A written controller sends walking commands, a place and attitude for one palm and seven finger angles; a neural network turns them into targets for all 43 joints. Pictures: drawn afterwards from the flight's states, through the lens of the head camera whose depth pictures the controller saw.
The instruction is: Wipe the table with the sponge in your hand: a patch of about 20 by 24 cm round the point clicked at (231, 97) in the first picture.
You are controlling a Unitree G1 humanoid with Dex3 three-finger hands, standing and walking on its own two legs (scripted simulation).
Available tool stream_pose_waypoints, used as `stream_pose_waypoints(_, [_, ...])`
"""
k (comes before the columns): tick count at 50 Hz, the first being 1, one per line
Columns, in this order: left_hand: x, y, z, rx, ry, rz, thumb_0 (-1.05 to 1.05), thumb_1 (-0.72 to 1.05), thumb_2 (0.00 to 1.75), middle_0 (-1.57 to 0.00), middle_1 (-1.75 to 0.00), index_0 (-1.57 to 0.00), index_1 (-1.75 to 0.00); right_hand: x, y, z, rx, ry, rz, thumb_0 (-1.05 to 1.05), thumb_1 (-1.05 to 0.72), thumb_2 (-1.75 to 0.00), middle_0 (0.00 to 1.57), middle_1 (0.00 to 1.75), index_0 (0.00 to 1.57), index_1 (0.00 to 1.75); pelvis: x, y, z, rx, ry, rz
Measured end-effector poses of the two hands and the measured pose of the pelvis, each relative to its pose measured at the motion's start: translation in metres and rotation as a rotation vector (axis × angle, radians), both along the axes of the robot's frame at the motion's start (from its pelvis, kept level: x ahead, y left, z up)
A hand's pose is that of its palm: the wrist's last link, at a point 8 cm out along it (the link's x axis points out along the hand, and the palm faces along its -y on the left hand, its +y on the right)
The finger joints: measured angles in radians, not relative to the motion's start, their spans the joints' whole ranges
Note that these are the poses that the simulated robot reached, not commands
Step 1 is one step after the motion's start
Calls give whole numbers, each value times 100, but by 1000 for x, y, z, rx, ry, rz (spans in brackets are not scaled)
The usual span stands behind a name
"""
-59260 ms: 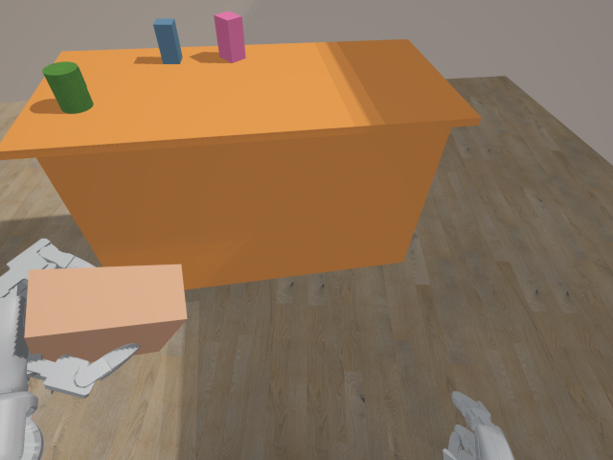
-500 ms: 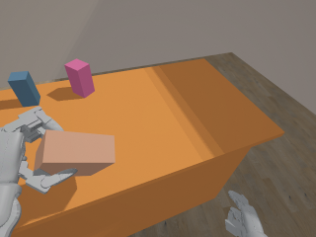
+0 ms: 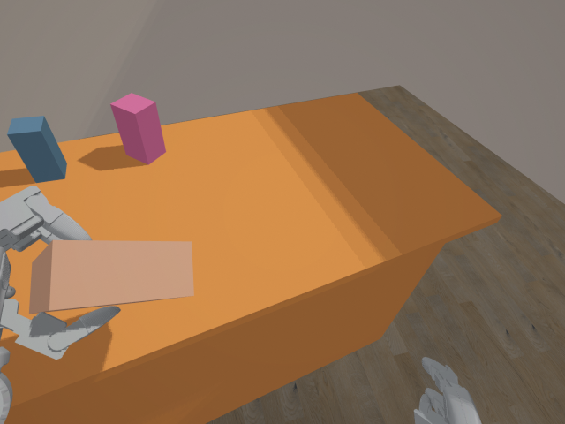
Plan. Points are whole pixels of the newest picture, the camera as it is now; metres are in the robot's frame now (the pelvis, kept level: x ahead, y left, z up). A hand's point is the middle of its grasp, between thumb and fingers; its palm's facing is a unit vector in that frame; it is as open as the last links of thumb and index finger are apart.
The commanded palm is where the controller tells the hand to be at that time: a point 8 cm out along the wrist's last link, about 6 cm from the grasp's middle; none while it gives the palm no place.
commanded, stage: step back with the hand held close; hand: left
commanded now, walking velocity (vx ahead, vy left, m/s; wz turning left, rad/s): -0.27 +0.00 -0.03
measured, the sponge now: (128, 277) +0.24 +0.19 +0.15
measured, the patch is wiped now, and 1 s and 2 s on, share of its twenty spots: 1.00 1.00 1.00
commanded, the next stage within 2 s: stop stepping back and stand still in 0.70 s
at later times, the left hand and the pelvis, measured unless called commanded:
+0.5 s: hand out of the picture +0.15 +0.25 +0.20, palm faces +0.36 -0.81 -0.45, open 9.7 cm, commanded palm +0.08 +0.29 +0.22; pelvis -0.07 +0.01 +0.00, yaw +1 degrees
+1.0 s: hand out of the picture -0.05 +0.23 +0.21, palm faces +0.42 -0.83 -0.36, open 9.7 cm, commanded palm -0.10 +0.28 +0.22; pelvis -0.24 -0.01 -0.02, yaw +3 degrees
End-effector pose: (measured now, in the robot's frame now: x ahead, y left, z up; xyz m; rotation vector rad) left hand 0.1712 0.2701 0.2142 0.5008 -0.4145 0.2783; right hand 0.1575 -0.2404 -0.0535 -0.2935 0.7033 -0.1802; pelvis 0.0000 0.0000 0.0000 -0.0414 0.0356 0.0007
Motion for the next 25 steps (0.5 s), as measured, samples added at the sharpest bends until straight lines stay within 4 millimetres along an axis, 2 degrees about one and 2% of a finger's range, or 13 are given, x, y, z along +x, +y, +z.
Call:
stream_pose_waypoints(6, [-18,19,18,73,-81,97,0,-54,104,-79,-142,-83,-140,5,4,5,-2,-56,37,1,-90,-90,20,30,20,30,-7,0,-2,1,-10,5])
stream_pose_waypoints(10, [-21,22,13,8,-77,146,0,-54,104,-79,-142,-83,-140,1,7,-2,31,-50,54,1,-90,-90,20,30,20,30,-13,-3,-1,-12,-6,-2])
stream_pose_waypoints(14, [-19,8,-3,-75,-40,89,0,-53,104,-79,-143,-83,-141,-11,8,-6,45,-5,49,1,-90,-90,20,30,20,30,-26,-6,0,-27,-10,15])
stream_pose_waypoints(18, [-29,-5,-9,-95,-26,-15,0,-54,104,-79,-143,-83,-141,-29,7,1,20,36,18,1,-90,-90,20,30,20,30,-37,-4,2,1,9,30])
stream_pose_waypoints(22, [-49,4,-2,8,-45,-53,0,-54,104,-79,-143,-83,-140,-45,8,3,-27,35,10,1,-90,-90,20,30,20,30,-55,6,-4,17,42,51])
stream_pose_waypoints(25, [-63,19,3,70,-26,-3,0,-54,105,-79,-142,-83,-140,-61,14,1,-11,46,3,1,-90,-90,20,30,20,30,-71,8,0,30,30,12])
